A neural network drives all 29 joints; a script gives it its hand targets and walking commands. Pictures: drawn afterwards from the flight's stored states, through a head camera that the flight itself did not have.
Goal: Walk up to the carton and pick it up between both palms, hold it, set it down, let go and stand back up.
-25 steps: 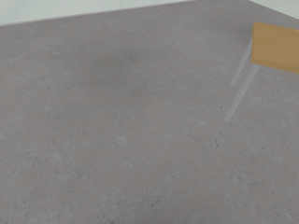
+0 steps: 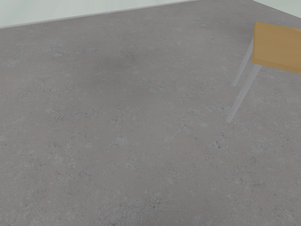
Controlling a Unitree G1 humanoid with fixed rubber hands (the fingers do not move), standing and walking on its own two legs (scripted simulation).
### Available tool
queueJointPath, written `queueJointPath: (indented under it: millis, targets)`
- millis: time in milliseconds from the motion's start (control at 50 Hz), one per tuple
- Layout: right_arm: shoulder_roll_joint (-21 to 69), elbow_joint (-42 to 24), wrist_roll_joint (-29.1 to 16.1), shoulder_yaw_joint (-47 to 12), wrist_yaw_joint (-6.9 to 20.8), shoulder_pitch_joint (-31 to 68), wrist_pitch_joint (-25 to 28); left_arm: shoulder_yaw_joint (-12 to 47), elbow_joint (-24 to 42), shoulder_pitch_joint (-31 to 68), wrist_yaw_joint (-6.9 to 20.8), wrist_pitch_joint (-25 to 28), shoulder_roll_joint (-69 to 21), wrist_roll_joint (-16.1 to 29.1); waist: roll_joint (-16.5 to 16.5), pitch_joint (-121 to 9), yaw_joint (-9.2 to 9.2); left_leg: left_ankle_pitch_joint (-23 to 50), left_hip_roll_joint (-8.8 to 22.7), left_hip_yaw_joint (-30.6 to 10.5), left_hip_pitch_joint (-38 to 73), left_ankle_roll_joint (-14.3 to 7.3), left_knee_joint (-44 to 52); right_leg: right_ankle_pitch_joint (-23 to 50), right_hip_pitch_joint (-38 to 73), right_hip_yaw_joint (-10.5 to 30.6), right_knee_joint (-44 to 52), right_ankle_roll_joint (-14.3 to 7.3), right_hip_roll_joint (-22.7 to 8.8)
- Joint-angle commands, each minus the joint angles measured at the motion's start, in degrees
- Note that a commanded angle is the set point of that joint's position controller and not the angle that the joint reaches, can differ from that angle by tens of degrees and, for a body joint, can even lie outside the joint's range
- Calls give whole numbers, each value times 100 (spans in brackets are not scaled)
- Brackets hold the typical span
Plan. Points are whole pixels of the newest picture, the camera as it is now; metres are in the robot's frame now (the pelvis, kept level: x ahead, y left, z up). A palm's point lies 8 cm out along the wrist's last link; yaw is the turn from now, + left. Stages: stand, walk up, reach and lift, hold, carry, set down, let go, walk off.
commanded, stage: stand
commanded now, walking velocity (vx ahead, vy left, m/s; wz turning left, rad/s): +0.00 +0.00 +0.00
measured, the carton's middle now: out of the picture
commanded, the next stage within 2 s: none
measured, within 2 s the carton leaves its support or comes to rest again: neither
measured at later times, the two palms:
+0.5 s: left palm out of the picture +0.06 +0.25 -0.13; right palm out of the picture +0.07 -0.24 -0.13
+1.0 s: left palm out of the picture +0.06 +0.25 -0.13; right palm out of the picture +0.07 -0.24 -0.13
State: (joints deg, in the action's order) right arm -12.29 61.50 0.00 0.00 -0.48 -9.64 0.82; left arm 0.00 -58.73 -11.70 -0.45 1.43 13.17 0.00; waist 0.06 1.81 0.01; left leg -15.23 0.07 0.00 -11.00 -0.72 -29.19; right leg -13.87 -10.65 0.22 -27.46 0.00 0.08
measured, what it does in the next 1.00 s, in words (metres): stands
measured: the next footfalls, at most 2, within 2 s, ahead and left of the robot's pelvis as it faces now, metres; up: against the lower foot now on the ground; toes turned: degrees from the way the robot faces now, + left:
none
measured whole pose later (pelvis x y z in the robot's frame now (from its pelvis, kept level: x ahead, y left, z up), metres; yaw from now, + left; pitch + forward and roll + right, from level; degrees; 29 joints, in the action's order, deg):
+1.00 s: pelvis +0.01 +0.00 +0.00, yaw +0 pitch -3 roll -1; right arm -12.3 62.2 0.0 0.0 -0.5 -9.3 0.8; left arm 0.0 -59.5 -11.7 -0.4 1.5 13.2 0.0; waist 0.4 1.8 0.0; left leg -14.6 0.1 0.0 -9.6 -0.7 -26.8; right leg -13.1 -9.1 0.3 -24.7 0.0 0.1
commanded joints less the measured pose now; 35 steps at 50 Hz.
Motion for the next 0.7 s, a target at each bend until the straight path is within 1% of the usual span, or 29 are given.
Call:
queueJointPath:
  millis: [0, 20, 40, 60, 80, 100, 120, 140, 160, 180, 200, 220, 240, 280, 300, 340, 400, 420, 440, 460, 480, 500, 520, 540, 580, 600, 620, 660, 680]
  targets:
    - [-1614, -392, 1, 289, -68, 316, 224, -354, 159, 492, -40, 182, 1453, -20, 96, 239, 69, 818, 673, -751, 37, -158, 1031, 865, 76, 723, 785, -238, -654]
    - [-1643, -381, 13, 318, -65, 462, 220, -343, 122, 475, -56, 161, 1507, 0, 203, 94, -7, 852, 691, -689, 95, -134, 1065, 867, 218, 705, 795, -208, -647]
    - [-1634, -353, 10, 283, -80, 374, 236, -346, 145, 414, -59, 181, 1556, -40, 290, 120, 82, 848, 713, -668, 199, -155, 1134, 801, 119, 737, 865, -227, -648]
    - [-1711, -294, 18, 330, -70, 297, 238, -361, 139, 408, -49, 200, 1586, -31, 367, 313, 34, 953, 675, -721, 36, -107, 1177, 799, 171, 716, 846, -233, -647]
    - [-1680, -317, 25, 295, -53, 253, 236, -376, 172, 421, -36, 183, 1653, -10, 235, 149, 28, 872, 727, -749, 43, -141, 1197, 799, 263, 764, 804, -249, -686]
    - [-1669, -304, 30, 298, -50, 334, 221, -375, 124, 431, -40, 184, 1535, 41, 369, 61, -7, 778, 707, -715, 83, -108, 1139, 827, 327, 740, 826, -236, -694]
    - [-1650, -331, 9, 340, -69, 337, 221, -356, 134, 429, -50, 175, 1459, -29, 145, 139, 63, 688, 697, -772, 125, -132, 1138, 745, 202, 668, 806, -254, -643]
    - [-1670, -363, 26, 308, -85, 398, 230, -346, 101, 416, -58, 130, 1403, -44, 151, 331, -2, 708, 725, -735, 2, -131, 1123, 783, 55, 697, 848, -274, -650]
    - [-1688, -401, 64, 341, -59, 439, 224, -358, 126, 443, -55, 160, 1444, -46, 356, 202, 49, 670, 678, -743, 23, -143, 1180, 704, 203, 683, 817, -246, -606]
    - [-1669, -377, 19, 283, -64, 478, 228, -357, 151, 431, -35, 156, 1525, -9, 218, 91, 62, 624, 727, -780, 107, -136, 1180, 793, 206, 734, 843, -260, -677]
    - [-1666, -320, 35, 310, -51, 324, 220, -369, 130, 454, -28, 168, 1565, -21, 264, 154, 91, 617, 690, -746, 48, -100, 1177, 546, 226, 617, 844, -170, -601]
    - [-1723, -316, 38, 315, -52, 298, 218, -360, 102, 414, -16, 175, 1537, 10, 417, 108, 64, 730, 678, -662, 0, -86, 1112, 732, 316, 700, 940, -192, -642]
    - [-1643, -344, 30, 314, -51, 190, 208, -400, 100, 442, -41, 175, 1596, -34, 155, 235, 113, 778, 662, -723, 39, -78, 1226, 664, 171, 663, 865, -211, -658]
    - [-1507, -360, 62, 276, -71, 318, 225, -362, 138, 436, -42, 166, 1534, -5, 425, 156, 19, 752, 700, -738, 105, -123, 1160, 580, 221, 684, 891, -222, -651]
    - [-1630, -366, 4, 306, -78, 421, 220, -328, 89, 364, -43, 153, 1521, -33, 301, 428, 97, 692, 679, -717, 40, -98, 1212, 678, -9, 684, 924, -249, -613]
    - [-1546, -321, 31, 259, -51, 331, 218, -355, 138, 384, -26, 183, 1497, -42, 520, -9, 71, 769, 663, -643, 106, -92, 1187, 853, 387, 645, 879, -202, -634]
    - [-1684, -316, 35, 299, -74, 327, 223, -325, 117, 479, -38, 196, 1492, -12, 389, 105, 115, 982, 670, -720, 22, -135, 1162, 1203, 392, 715, 826, -235, -695]
    - [-1548, -225, 25, 239, -92, 275, 253, -388, 178, 465, -29, 185, 1520, -27, 260, 131, -19, 1125, 736, -688, 15, -139, 1149, 1202, 469, 677, 812, -213, -695]
    - [-1689, -377, 48, 289, -85, 372, 248, -344, 154, 434, -33, 155, 1444, -1, -36, 4, 67, 1228, 725, -710, 224, -112, 1167, 1177, 286, 633, 731, -201, -669]
    - [-1643, -313, 58, 285, -89, 377, 245, -315, 127, 305, -28, 131, 1396, 10, 114, 59, -32, 1191, 708, -648, 286, -131, 1037, 1146, 243, 641, 881, -149, -620]
    - [-1620, -328, 11, 287, -86, 238, 247, -327, 162, 450, -33, 163, 1419, 7, 285, 105, 90, 979, 676, -679, 121, -82, 1186, 963, 283, 655, 824, -178, -666]
    - [-1616, -240, 36, 233, -88, 295, 232, -325, 109, 480, -33, 155, 1437, -2, 221, 347, 6, 973, 704, -733, 87, -112, 1147, 875, 114, 661, 854, -200, -680]
    - [-1659, -366, 21, 278, -79, 326, 234, -330, 141, 431, -30, 149, 1429, -33, 406, -8, 105, 923, 702, -662, 257, -96, 1143, 1013, 346, 592, 822, -180, -671]
    - [-1472, -279, 35, 217, -74, 357, 234, -372, 131, 429, -30, 154, 1505, 44, 350, -3, -16, 1031, 744, -688, 160, -125, 1089, 985, 375, 670, 824, -193, -661]
    - [-1662, -315, 20, 271, -68, 395, 249, -362, 134, 482, -33, 148, 1544, -88, 336, 58, 77, 893, 728, -709, 250, -50, 1176, 783, 226, 672, 898, -210, -641]
    - [-1636, -208, 45, 268, -71, 307, 233, -342, 203, 499, -23, 154, 1518, -30, 401, 294, 4, 823, 671, -680, 69, -77, 1260, 812, 239, 738, 875, -205, -667]
    - [-1646, -303, 22, 292, -80, 356, 225, -383, 150, 479, -37, 141, 1658, -13, 206, -39, 55, 1039, 714, -627, 243, -86, 1207, 977, 342, 692, 900, -181, -652]
    - [-1593, -272, -18, 278, -75, 282, 219, -333, 120, 408, -53, 168, 1495, 4, 248, 276, 21, 1295, 665, -665, 170, -67, 1170, 1090, 187, 685, 921, -176, -595]
    - [-1536, -195, 34, 267, -89, 196, 230, -350, 152, 428, -46, 161, 1569, -56, 294, -54, 61, 1020, 666, -604, 270, -45, 1185, 951, 414, 664, 890, -214, -650]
